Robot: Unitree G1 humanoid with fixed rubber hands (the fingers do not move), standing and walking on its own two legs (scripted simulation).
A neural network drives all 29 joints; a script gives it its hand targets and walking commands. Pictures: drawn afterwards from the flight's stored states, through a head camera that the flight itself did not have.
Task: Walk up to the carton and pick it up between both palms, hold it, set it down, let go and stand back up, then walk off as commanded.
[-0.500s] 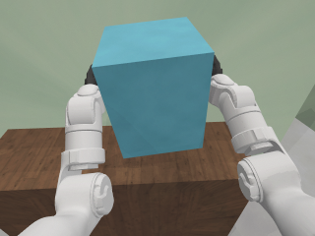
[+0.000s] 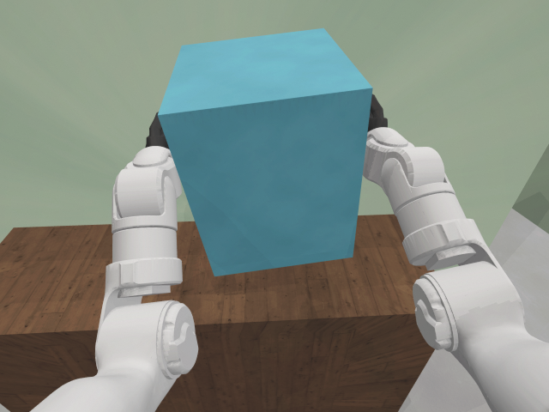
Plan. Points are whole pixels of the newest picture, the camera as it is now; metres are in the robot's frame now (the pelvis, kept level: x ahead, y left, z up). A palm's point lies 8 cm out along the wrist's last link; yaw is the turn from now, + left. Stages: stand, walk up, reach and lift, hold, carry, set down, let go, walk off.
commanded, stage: hold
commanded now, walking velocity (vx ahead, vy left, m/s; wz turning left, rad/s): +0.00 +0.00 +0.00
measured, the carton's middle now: (268, 153) +0.38 +0.01 +0.24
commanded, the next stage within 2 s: none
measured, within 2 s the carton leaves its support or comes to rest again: neither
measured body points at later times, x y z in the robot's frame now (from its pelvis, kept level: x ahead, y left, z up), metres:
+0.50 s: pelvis +0.00 +0.00 +0.00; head -0.08 +0.01 +0.44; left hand +0.38 +0.16 +0.25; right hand +0.39 -0.14 +0.26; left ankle +0.02 +0.12 -0.74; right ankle +0.00 -0.13 -0.74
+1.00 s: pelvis +0.00 +0.00 +0.00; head -0.08 +0.02 +0.44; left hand +0.38 +0.16 +0.24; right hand +0.39 -0.14 +0.26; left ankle +0.02 +0.13 -0.75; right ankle +0.00 -0.13 -0.75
